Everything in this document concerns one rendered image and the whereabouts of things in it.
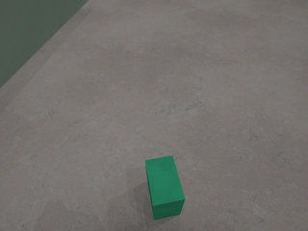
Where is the carton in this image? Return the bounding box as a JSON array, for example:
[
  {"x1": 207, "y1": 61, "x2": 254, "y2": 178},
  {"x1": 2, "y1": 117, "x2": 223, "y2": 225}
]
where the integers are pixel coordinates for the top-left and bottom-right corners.
[{"x1": 145, "y1": 155, "x2": 185, "y2": 220}]

